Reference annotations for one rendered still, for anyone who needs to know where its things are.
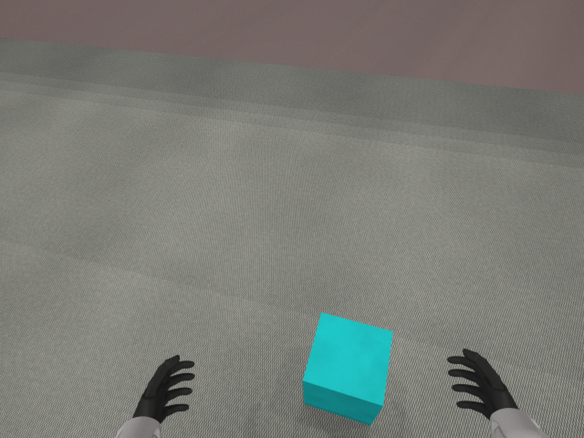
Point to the robot right forearm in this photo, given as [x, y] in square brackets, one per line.
[514, 423]

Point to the left robot hand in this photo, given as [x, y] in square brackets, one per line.
[156, 395]

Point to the carton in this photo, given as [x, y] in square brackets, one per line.
[347, 368]

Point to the robot left forearm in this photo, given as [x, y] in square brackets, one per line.
[140, 427]

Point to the right robot hand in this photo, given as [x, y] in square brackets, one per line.
[491, 391]

